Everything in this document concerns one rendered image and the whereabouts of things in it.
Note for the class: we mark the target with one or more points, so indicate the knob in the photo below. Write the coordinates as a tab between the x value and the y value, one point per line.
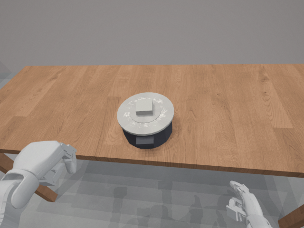
144	107

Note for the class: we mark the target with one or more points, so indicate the pot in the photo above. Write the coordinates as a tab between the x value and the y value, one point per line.
149	141

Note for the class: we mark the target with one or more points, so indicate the robot right hand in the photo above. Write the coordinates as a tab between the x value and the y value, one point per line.
240	210

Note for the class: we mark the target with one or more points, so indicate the robot left forearm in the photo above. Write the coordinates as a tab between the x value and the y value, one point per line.
16	189

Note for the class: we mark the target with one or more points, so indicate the robot right forearm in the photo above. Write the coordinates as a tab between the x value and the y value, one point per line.
257	221

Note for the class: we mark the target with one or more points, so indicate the table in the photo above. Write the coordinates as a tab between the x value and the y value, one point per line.
246	118

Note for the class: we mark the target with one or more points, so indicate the robot left hand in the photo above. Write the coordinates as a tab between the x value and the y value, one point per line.
40	158

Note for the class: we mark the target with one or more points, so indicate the lid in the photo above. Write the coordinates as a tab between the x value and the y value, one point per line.
143	125

